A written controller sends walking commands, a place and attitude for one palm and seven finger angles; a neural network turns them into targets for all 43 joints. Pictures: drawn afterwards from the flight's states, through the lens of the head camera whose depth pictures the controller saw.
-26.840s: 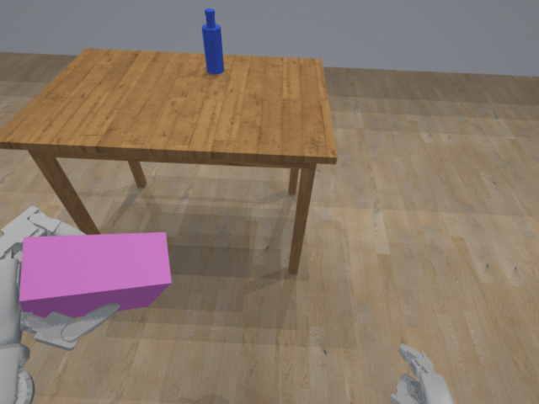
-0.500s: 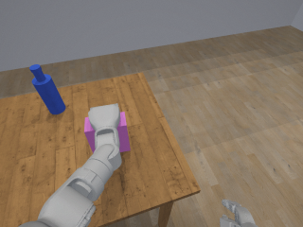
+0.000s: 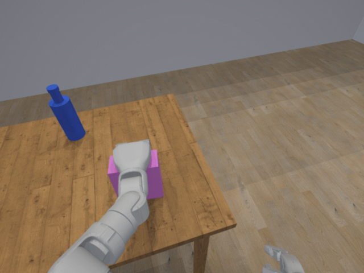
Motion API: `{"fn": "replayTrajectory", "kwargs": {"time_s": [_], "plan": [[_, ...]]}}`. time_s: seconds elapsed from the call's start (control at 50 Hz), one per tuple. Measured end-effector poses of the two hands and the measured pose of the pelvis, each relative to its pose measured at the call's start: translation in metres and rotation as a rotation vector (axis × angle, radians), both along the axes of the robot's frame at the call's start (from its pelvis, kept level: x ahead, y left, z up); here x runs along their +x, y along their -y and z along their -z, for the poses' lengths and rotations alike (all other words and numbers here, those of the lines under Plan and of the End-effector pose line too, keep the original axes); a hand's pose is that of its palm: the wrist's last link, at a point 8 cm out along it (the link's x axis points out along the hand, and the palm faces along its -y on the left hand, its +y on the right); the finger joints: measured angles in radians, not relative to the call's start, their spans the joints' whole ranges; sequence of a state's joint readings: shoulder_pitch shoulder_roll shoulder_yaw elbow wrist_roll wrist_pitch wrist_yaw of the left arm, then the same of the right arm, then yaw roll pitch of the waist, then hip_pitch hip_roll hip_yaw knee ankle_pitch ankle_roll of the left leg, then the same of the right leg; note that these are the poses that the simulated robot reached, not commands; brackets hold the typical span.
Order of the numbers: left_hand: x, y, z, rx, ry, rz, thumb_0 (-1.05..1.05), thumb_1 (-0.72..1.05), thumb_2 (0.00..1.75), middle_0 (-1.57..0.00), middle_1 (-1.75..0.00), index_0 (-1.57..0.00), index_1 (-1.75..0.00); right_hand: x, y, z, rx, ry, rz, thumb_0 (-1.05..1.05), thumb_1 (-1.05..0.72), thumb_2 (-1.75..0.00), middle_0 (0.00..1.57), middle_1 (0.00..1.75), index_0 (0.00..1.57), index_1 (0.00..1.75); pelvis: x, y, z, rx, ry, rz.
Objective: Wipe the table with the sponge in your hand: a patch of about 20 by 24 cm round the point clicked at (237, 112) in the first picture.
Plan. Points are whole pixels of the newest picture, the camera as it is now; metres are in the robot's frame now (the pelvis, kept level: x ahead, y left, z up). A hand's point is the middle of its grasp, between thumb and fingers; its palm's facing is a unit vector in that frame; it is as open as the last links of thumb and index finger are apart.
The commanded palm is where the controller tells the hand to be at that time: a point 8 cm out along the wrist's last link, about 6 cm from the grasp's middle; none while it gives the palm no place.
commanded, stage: wipe back along the third lane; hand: left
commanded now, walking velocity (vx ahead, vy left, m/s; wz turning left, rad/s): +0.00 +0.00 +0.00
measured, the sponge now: (139, 182) +0.36 +0.16 -0.02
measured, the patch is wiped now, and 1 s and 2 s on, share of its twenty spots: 1.00 1.00 1.00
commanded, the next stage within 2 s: slide back across to the middle lane in 1.28 s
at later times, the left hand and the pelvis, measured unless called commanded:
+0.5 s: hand (138, 181) +0.33 +0.14 +0.03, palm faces -0.01 -0.05 -1.00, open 10.2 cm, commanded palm +0.27 +0.13 +0.05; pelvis -0.01 -0.01 +0.00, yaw -1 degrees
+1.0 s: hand (139, 181) +0.33 +0.14 +0.02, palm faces -0.02 -0.03 -1.00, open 10.2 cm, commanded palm +0.28 +0.12 +0.05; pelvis -0.01 -0.01 +0.00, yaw +0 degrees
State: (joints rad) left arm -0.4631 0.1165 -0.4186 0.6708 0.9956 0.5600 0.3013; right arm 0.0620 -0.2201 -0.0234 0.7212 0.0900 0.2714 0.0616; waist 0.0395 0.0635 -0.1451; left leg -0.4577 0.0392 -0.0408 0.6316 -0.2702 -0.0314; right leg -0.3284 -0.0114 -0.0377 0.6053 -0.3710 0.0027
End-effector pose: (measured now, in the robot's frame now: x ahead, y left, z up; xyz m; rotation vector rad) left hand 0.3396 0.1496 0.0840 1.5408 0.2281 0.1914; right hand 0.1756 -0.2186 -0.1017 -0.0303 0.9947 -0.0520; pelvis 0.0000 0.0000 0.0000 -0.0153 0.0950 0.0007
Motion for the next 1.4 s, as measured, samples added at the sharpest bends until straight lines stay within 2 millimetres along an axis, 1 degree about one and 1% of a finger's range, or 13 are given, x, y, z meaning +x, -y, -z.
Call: {"fn": "replayTrajectory", "kwargs": {"time_s": [0.14, 0.24, 0.32, 0.42, 0.58, 0.72, 0.84, 1.02, 1.24, 1.4], "plan": [[-0.011, 0.005, 0.000, 0.002, 0.002, 0.005, 0.00, -0.48, 1.04, -0.67, -1.36, -0.69, -1.38, -0.008, 0.010, -0.001, -0.005, 0.016, 0.018, 0.01, -0.91, -0.90, 0.20, 0.30, 0.20, 0.30, -0.006, 0.004, 0.000, 0.003, 0.013, 0.005], [-0.020, 0.007, 0.000, -0.009, 0.014, 0.010, 0.00, -0.48, 1.04, -0.67, -1.36, -0.69, -1.38, -0.008, 0.016, -0.003, -0.005, 0.033, 0.023, 0.01, -0.91, -0.90, 0.20, 0.30, 0.20, 0.30, -0.007, 0.006, -0.001, 0.005, 0.023, 0.009], [-0.028, 0.009, 0.001, -0.012, 0.020, 0.014, 0.00, -0.48, 1.04, -0.67, -1.36, -0.69, -1.38, -0.003, 0.017, -0.006, 0.000, 0.054, 0.019, 0.01, -0.91, -0.90, 0.20, 0.30, 0.20, 0.30, -0.007, 0.007, -0.001, 0.007, 0.033, 0.009], [-0.035, 0.011, 0.001, -0.018, 0.019, 0.016, 0.00, -0.48, 1.04, -0.67, -1.36, -0.69, -1.39, 0.008, 0.014, -0.011, 0.010, 0.088, 0.003, 0.01, -0.91, -0.90, 0.19, 0.30, 0.19, 0.30, -0.006, 0.008, -0.001, 0.008, 0.041, 0.010], [-0.034, 0.011, 0.003, -0.027, 0.005, 0.012, 0.00, -0.48, 1.04, -0.67, -1.36, -0.69, -1.39, 0.025, 0.006, -0.017, 0.018, 0.127, -0.023, 0.01, -0.91, -0.90, 0.20, 0.30, 0.20, 0.30, -0.004, 0.009, 0.000, 0.010, 0.037, 0.009], [-0.035, 0.011, 0.004, -0.026, 0.011, 0.013, 0.00, -0.48, 1.04, -0.67, -1.36, -0.69, -1.38, 0.029, 0.002, -0.016, 0.020, 0.122, -0.039, 0.01, -0.91, -0.90, 0.20, 0.30, 0.20, 0.30, -0.003, 0.008, 0.001, 0.009, 0.032, 0.004], [-0.034, 0.012, 0.005, -0.018, 0.007, 0.012, -0.01, -0.48, 1.04, -0.67, -1.36, -0.69, -1.38, 0.026, 0.001, -0.011, 0.021, 0.107, -0.041, 0.01, -0.91, -0.90, 0.20, 0.30, 0.20, 0.30, -0.005, 0.007, 0.003, 0.008, 0.027, 0.002], [-0.033, 0.013, 0.005, -0.011, -0.001, 0.012, -0.01, -0.48, 1.04, -0.68, -1.36, -0.70, -1.38, 0.013, 0.002, -0.005, 0.020, 0.083, -0.031, 0.01, -0.91, -0.90, 0.20, 0.30, 0.20, 0.30, -0.009, 0.008, 0.004, 0.007, 0.025, 0.000], [-0.035, 0.015, 0.005, 0.001, 0.014, 0.014, -0.01, -0.49, 1.04, -0.68, -1.36, -0.70, -1.38, -0.005, 0.009, 0.000, 0.018, 0.064, -0.009, 0.01, -0.91, -0.90, 0.20, 0.30, 0.20, 0.30, -0.016, 0.010, 0.005, 0.007, 0.027, 0.002], [-0.037, 0.015, 0.004, -0.002, 0.024, 0.012, 0.00, -0.48, 1.04, -0.68, -1.36, -0.70, -1.38, -0.010, 0.014, -0.002, 0.012, 0.064, 0.003, 0.01, -0.91, -0.90, 0.20, 0.30, 0.20, 0.30, -0.017, 0.011, 0.004, 0.007, 0.032, 0.005]]}}
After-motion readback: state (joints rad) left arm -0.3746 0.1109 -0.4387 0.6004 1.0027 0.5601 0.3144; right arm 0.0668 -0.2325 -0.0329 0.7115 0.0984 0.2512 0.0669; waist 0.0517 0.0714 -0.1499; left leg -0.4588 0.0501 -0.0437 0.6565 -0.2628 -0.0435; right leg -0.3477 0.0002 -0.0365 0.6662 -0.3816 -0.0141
